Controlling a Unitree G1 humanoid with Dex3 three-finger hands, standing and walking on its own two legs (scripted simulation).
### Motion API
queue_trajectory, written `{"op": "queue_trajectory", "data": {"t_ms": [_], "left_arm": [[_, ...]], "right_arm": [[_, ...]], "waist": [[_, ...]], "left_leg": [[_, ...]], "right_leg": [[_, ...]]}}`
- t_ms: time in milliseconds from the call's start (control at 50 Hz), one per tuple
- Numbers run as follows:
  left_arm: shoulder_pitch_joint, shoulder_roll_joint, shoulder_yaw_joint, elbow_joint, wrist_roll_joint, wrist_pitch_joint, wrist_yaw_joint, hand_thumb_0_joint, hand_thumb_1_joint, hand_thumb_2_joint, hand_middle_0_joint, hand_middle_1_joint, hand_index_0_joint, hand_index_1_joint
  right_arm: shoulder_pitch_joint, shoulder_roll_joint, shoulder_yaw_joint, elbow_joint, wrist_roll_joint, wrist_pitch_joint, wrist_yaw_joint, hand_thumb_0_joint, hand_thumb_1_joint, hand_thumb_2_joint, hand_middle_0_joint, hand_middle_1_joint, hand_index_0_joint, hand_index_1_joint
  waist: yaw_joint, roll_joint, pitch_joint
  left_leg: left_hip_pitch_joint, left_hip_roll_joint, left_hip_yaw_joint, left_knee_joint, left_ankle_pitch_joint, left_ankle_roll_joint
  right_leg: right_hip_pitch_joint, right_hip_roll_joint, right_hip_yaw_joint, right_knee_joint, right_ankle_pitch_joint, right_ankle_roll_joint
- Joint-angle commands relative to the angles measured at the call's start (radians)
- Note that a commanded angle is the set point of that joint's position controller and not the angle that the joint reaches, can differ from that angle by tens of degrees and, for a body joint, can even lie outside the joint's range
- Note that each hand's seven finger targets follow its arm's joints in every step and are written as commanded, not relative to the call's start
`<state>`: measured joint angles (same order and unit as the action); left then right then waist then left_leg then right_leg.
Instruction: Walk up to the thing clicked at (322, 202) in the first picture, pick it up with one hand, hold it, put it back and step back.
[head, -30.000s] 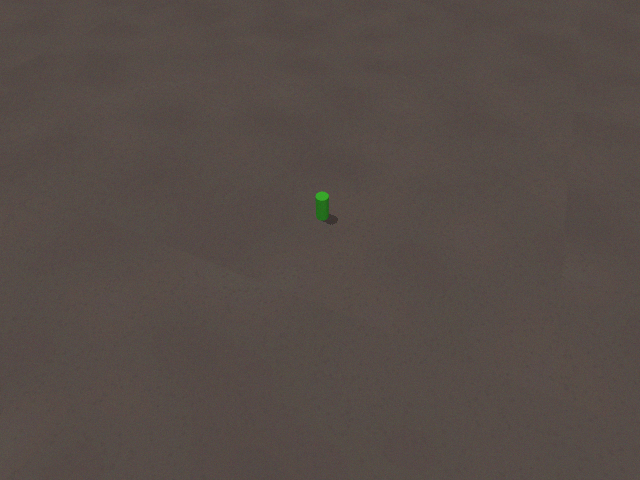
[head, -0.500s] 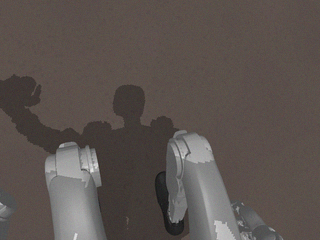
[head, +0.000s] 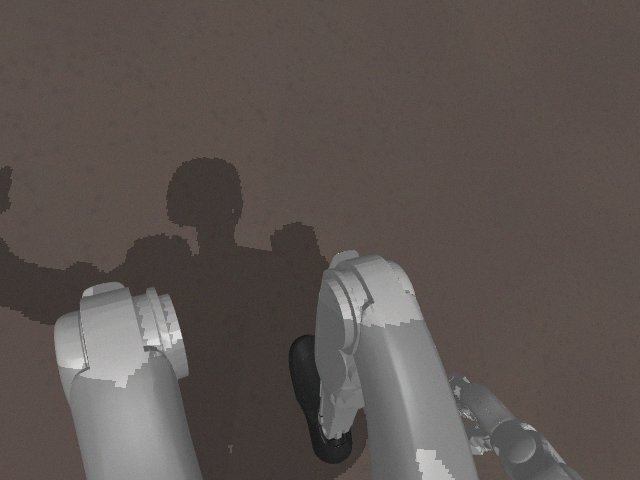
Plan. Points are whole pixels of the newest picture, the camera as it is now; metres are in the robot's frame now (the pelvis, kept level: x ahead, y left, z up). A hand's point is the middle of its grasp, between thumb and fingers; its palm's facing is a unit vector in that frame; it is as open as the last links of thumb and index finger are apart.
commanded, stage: lower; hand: left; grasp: from above
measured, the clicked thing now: out of the picture +0.44 +0.40 -0.14
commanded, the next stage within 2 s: loosen in 1.68 s
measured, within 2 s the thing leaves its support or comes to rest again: rests again in 1.44 s
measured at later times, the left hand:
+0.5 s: hand out of the picture +0.42 +0.40 -0.14, palm faces +0.61 -0.79 -0.04, open 6.4 cm
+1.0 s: hand out of the picture +0.42 +0.40 -0.17, palm faces +0.61 -0.79 -0.03, open 6.4 cm
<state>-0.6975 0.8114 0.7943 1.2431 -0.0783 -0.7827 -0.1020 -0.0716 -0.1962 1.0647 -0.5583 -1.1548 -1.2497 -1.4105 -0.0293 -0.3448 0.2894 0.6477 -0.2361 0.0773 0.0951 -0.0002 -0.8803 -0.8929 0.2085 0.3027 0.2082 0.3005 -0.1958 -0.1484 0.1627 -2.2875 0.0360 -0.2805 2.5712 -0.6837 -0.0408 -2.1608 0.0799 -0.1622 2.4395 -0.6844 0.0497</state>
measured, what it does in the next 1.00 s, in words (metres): stands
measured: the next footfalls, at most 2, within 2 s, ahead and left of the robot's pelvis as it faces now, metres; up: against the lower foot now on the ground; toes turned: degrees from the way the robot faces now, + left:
none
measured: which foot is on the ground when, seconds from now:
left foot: down 0.00-1.00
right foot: down 0.00-1.00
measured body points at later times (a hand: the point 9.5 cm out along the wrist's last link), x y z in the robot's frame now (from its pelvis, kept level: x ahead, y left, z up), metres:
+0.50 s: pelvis -0.01 +0.01 -0.01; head +0.23 +0.16 +0.34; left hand +0.39 +0.44 -0.14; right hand +0.14 -0.26 -0.06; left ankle +0.08 +0.14 -0.26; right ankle +0.11 -0.12 -0.26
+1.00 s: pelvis -0.01 +0.01 -0.01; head +0.23 +0.19 +0.32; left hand +0.39 +0.44 -0.16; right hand +0.15 -0.24 -0.05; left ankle +0.08 +0.14 -0.26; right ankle +0.11 -0.12 -0.26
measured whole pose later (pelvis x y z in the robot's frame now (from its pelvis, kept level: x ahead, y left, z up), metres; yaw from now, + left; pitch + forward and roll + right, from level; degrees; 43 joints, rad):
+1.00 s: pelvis -0.01 +0.01 -0.01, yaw -4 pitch +13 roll -16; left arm -0.68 1.00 0.79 1.45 -0.09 -0.95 -0.03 -0.11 -0.40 1.12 -0.67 -1.31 -1.36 -1.54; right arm -0.17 -0.38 0.50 0.53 -0.33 0.08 0.10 0.00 -0.88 -0.89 0.21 0.30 0.21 0.30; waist -0.22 -0.28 0.30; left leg -2.24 0.05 -0.37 2.66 -0.70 -0.01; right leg -2.08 0.13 -0.23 2.44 -0.65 0.07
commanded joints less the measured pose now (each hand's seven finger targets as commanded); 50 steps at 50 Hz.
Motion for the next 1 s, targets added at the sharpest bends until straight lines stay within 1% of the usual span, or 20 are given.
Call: {"op": "queue_trajectory", "data": {"t_ms": [0,20,60,100,180,200,260,300,340,380,460,540,560,580,600,720,820,860,920,980], "left_arm": [[-0.211,0.346,0.017,-0.198,-0.009,-0.083,0.000,0.000,0.409,1.361,-1.239,-1.475,-1.285,-1.447],[-0.204,0.335,0.021,-0.197,-0.015,-0.084,-0.002,0.000,0.420,1.373,-1.240,-1.486,-1.288,-1.458],[-0.214,0.334,0.014,-0.174,-0.019,-0.086,0.005,0.000,0.292,1.304,-1.241,-1.481,-1.293,-1.449],[-0.200,0.305,0.000,-0.122,-0.030,-0.090,0.008,0.000,0.269,1.305,-1.233,-1.484,-1.285,-1.452],[-0.197,0.387,0.024,-0.081,-0.020,-0.120,0.023,0.000,0.207,1.305,-1.254,-1.505,-1.310,-1.471],[-0.212,0.365,-0.002,-0.082,-0.018,-0.127,0.023,0.000,0.229,1.324,-1.253,-1.514,-1.309,-1.481],[-0.205,0.413,0.016,-0.066,-0.013,-0.155,0.031,0.000,0.213,1.315,-1.250,-1.506,-1.305,-1.473],[-0.206,0.409,0.010,-0.051,-0.017,-0.169,0.031,0.000,0.210,1.320,-1.256,-1.514,-1.311,-1.481],[-0.218,0.422,0.010,-0.048,-0.017,-0.185,0.033,0.000,0.210,1.328,-1.279,-1.527,-1.331,-1.496],[-0.196,0.448,0.030,-0.040,-0.020,-0.194,0.036,0.000,0.172,1.326,-1.263,-1.522,-1.316,-1.493],[-0.204,0.455,0.027,-0.030,-0.015,-0.208,0.044,0.000,0.169,1.349,-1.279,-1.540,-1.329,-1.514],[-0.181,0.458,0.025,0.005,-0.013,-0.213,0.049,0.000,0.174,1.362,-1.287,-1.551,-1.337,-1.525],[-0.192,0.478,0.031,-0.015,-0.014,-0.220,0.051,0.000,0.138,1.342,-1.285,-1.542,-1.336,-1.515],[-0.190,0.464,0.019,0.000,-0.017,-0.221,0.050,0.000,0.146,1.352,-1.278,-1.542,-1.330,-1.515],[-0.182,0.476,0.036,-0.007,-0.022,-0.224,0.054,0.000,0.141,1.341,-1.278,-1.537,-1.329,-1.510],[-0.187,0.481,0.018,0.018,-0.020,-0.231,0.064,0.000,0.158,1.381,-1.308,-1.572,-1.359,-1.546],[-0.151,0.499,0.025,0.048,-0.017,-0.238,0.065,0.000,0.158,1.376,-1.304,-1.578,-1.359,-1.548],[-0.174,0.482,0.010,0.034,-0.021,-0.245,0.066,0.000,0.159,1.382,-1.307,-1.580,-1.360,-1.552],[-0.173,0.502,0.016,0.032,-0.025,-0.247,0.073,0.000,0.138,1.365,-1.303,-1.566,-1.356,-1.538],[-0.156,0.495,0.007,0.052,-0.016,-0.253,0.078,0.000,0.160,1.376,-1.316,-1.581,-1.371,-1.552]], "right_arm": [[0.110,-0.313,-0.087,-0.037,-0.014,0.007,-0.018,0.000,-0.869,-0.894,0.200,0.300,0.201,0.300],[0.111,-0.318,-0.087,-0.038,-0.014,0.006,-0.018,0.000,-0.871,-0.894,0.200,0.300,0.201,0.300],[0.101,-0.316,-0.074,-0.045,-0.017,0.003,-0.015,0.000,-0.884,-0.895,0.200,0.300,0.200,0.300],[0.088,-0.316,-0.062,-0.057,-0.017,0.001,-0.015,0.000,-0.882,-0.895,0.200,0.300,0.200,0.300],[0.065,-0.332,-0.036,-0.068,-0.029,0.004,-0.016,0.000,-0.870,-0.891,0.200,0.300,0.200,0.300],[0.048,-0.331,-0.031,-0.077,-0.032,0.004,-0.015,0.000,-0.868,-0.890,0.200,0.300,0.200,0.300],[0.035,-0.342,-0.015,-0.082,-0.042,0.001,-0.013,0.000,-0.868,-0.890,0.200,0.300,0.200,0.300],[0.012,-0.349,-0.006,-0.094,-0.047,-0.001,-0.014,0.000,-0.872,-0.891,0.200,0.300,0.200,0.300],[0.012,-0.358,0.002,-0.091,-0.055,-0.003,-0.014,0.000,-0.881,-0.894,0.200,0.300,0.200,0.300],[0.005,-0.364,0.011,-0.094,-0.061,-0.002,-0.015,0.000,-0.880,-0.894,0.200,0.300,0.200,0.300],[-0.005,-0.377,0.026,-0.096,-0.072,0.004,-0.015,0.000,-0.884,-0.896,0.200,0.300,0.200,0.300],[-0.026,-0.379,0.039,-0.103,-0.081,0.010,-0.016,0.000,-0.883,-0.895,0.200,0.300,0.200,0.300],[-0.027,-0.385,0.041,-0.102,-0.083,0.010,-0.016,0.000,-0.885,-0.895,0.200,0.300,0.200,0.300],[-0.035,-0.382,0.047,-0.106,-0.085,0.009,-0.017,0.000,-0.882,-0.895,0.200,0.300,0.200,0.300],[-0.033,-0.385,0.049,-0.109,-0.086,0.009,-0.016,0.000,-0.884,-0.896,0.200,0.300,0.200,0.300],[-0.059,-0.390,0.065,-0.121,-0.092,0.013,-0.019,0.000,-0.877,-0.894,0.200,0.300,0.200,0.300],[-0.062,-0.395,0.074,-0.122,-0.098,0.019,-0.021,0.000,-0.876,-0.893,0.200,0.300,0.200,0.300],[-0.077,-0.396,0.079,-0.128,-0.099,0.021,-0.024,0.000,-0.878,-0.894,0.200,0.300,0.200,0.300],[-0.080,-0.394,0.085,-0.133,-0.099,0.019,-0.024,0.000,-0.876,-0.894,0.200,0.300,0.200,0.300],[-0.081,-0.399,0.089,-0.129,-0.105,0.022,-0.024,0.000,-0.873,-0.892,0.200,0.300,0.200,0.300]], "waist": [[-0.017,0.482,-0.659],[-0.018,0.476,-0.652],[-0.028,0.447,-0.636],[-0.038,0.403,-0.607],[-0.043,0.420,-0.584],[-0.052,0.420,-0.556],[-0.053,0.432,-0.563],[-0.057,0.440,-0.536],[-0.067,0.455,-0.548],[-0.059,0.467,-0.561],[-0.072,0.501,-0.541],[-0.083,0.478,-0.508],[-0.082,0.487,-0.513],[-0.089,0.487,-0.507],[-0.080,0.481,-0.525],[-0.095,0.477,-0.484],[-0.093,0.466,-0.482],[-0.098,0.478,-0.467],[-0.099,0.463,-0.476],[-0.104,0.490,-0.461]], "left_leg": [[0.472,0.048,0.099,-0.288,0.171,0.021],[0.478,0.049,0.096,-0.285,0.177,0.022],[0.443,0.048,0.095,-0.272,0.165,0.026],[0.422,0.050,0.092,-0.264,0.139,0.031],[0.421,0.054,0.081,-0.265,0.106,0.028],[0.405,0.054,0.079,-0.264,0.083,0.031],[0.424,0.058,0.073,-0.258,0.094,0.026],[0.426,0.062,0.067,-0.262,0.082,0.025],[0.450,0.065,0.062,-0.254,0.110,0.022],[0.476,0.069,0.058,-0.251,0.145,0.017],[0.510,0.076,0.036,-0.260,0.186,0.009],[0.479,0.079,0.033,-0.248,0.156,0.013],[0.484,0.079,0.031,-0.246,0.154,0.013],[0.481,0.079,0.031,-0.240,0.161,0.014],[0.489,0.079,0.030,-0.236,0.176,0.014],[0.473,0.085,0.017,-0.239,0.154,0.015],[0.478,0.088,0.010,-0.235,0.160,0.013],[0.490,0.092,0.003,-0.241,0.155,0.010],[0.471,0.090,0.006,-0.228,0.145,0.017],[0.505,0.095,-0.012,-0.247,0.167,0.007]], "right_leg": [[0.296,0.013,-0.089,-0.202,0.204,-0.070],[0.297,0.013,-0.091,-0.198,0.212,-0.069],[0.310,0.016,-0.091,-0.203,0.210,-0.066],[0.307,0.019,-0.096,-0.212,0.193,-0.063],[0.308,0.025,-0.112,-0.207,0.164,-0.064],[0.293,0.025,-0.114,-0.207,0.149,-0.063],[0.306,0.030,-0.120,-0.200,0.159,-0.063],[0.292,0.030,-0.125,-0.192,0.152,-0.064],[0.311,0.032,-0.129,-0.186,0.179,-0.061],[0.326,0.034,-0.132,-0.181,0.204,-0.061],[0.318,0.033,-0.146,-0.162,0.231,-0.061],[0.324,0.037,-0.153,-0.169,0.217,-0.058],[0.329,0.039,-0.154,-0.169,0.217,-0.057],[0.333,0.039,-0.155,-0.169,0.225,-0.056],[0.349,0.042,-0.154,-0.169,0.237,-0.055],[0.338,0.046,-0.167,-0.168,0.221,-0.054],[0.346,0.051,-0.177,-0.166,0.227,-0.053],[0.334,0.051,-0.178,-0.162,0.223,-0.054],[0.355,0.056,-0.179,-0.172,0.223,-0.052],[0.337,0.055,-0.191,-0.155,0.234,-0.053]]}}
